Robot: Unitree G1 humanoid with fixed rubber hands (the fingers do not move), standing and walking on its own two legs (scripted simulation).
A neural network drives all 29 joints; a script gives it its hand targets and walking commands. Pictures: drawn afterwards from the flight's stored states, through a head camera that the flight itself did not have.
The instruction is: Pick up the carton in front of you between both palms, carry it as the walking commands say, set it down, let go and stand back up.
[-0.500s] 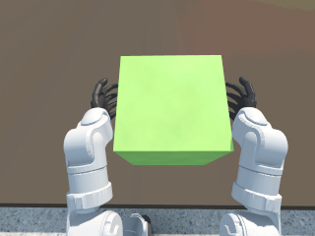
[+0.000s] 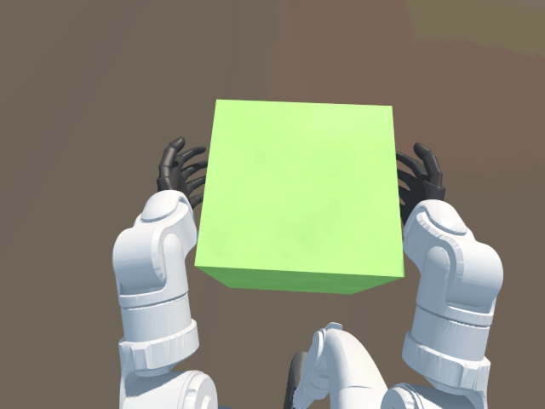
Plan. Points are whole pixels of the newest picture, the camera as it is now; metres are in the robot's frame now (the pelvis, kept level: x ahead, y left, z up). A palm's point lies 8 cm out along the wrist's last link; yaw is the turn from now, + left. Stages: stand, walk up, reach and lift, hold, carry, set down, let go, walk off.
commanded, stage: carry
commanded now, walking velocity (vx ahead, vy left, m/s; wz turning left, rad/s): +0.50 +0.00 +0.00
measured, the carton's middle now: (295, 213) +0.37 +0.01 +0.04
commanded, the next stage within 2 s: none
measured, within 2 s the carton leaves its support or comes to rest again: neither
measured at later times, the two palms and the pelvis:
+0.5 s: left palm out of the picture +0.72 +0.09 +0.28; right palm out of the picture +0.69 -0.21 +0.28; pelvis +0.36 -0.03 +0.09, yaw -4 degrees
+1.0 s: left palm out of the picture +0.93 +0.07 +0.17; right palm out of the picture +0.96 -0.23 +0.17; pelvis +0.68 -0.10 +0.12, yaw +2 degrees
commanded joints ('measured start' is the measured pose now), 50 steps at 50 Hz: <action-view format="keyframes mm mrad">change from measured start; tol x32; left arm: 1 -530 -651 -674 -179 -263 -29 -23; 29 -756 -555 -289 225 -50 141 19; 50 65 -973 -818 -366 -236 -35 -135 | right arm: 1 -536 602 593 -150 136 -26 7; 31 -981 884 588 196 276 94 35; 50 165 980 740 -239 89 -46 114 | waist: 1 127 -200 -883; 20 -25 -129 -370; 36 -85 197 -458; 50 -7 -155 -555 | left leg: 1 -493 -189 -149 869 -48 34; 12 -577 -90 97 24 122 69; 20 -69 -218 304 -518 408 62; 24 430 233 -529 -623 298 336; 32 99 150 -198 -735 133 230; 39 261 85 71 -445 754 81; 44 -589 -49 -29 244 -264 -6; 50 -233 -82 126 -406 -6 -29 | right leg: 1 1209 -292 943 -587 707 -262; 20 866 -125 87 -598 1176 89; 24 264 132 165 216 -130 134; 26 109 25 281 310 -90 98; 40 907 -10 35 -810 348 123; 43 1361 -444 653 -769 847 -163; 50 971 -244 203 -835 616 53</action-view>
